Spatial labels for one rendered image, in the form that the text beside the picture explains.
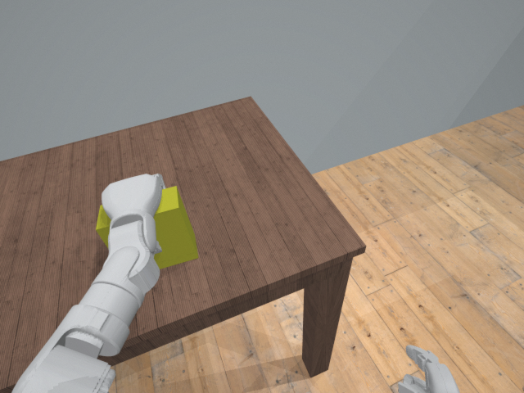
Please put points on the table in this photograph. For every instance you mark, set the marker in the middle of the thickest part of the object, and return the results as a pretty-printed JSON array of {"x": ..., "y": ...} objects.
[{"x": 264, "y": 229}]

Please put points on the robot right hand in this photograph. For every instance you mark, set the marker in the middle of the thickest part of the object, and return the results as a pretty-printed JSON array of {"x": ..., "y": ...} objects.
[{"x": 438, "y": 377}]

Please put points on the robot left upper arm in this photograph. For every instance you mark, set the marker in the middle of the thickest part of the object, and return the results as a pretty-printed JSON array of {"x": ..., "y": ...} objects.
[{"x": 68, "y": 371}]

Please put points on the sponge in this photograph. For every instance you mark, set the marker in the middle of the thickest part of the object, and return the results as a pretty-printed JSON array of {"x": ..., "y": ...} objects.
[{"x": 173, "y": 230}]

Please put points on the robot left forearm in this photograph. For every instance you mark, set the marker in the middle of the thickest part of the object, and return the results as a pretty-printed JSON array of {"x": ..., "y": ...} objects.
[{"x": 99, "y": 324}]

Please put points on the robot left hand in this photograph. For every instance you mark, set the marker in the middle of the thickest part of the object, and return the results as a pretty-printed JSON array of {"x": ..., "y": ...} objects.
[{"x": 141, "y": 192}]

